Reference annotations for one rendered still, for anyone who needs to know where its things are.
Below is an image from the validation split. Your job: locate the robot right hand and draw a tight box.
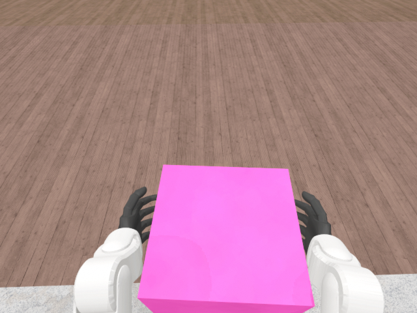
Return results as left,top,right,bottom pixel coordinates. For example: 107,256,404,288
294,191,332,255

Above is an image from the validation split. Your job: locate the right robot forearm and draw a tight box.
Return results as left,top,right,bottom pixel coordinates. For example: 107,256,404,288
306,234,385,313

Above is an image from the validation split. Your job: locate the left robot forearm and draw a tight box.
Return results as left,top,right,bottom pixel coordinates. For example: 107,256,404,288
73,228,143,313

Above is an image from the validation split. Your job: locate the robot left hand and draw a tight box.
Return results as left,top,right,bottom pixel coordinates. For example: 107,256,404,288
118,186,157,244

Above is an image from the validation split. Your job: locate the carton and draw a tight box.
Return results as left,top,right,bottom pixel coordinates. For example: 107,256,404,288
137,165,315,313

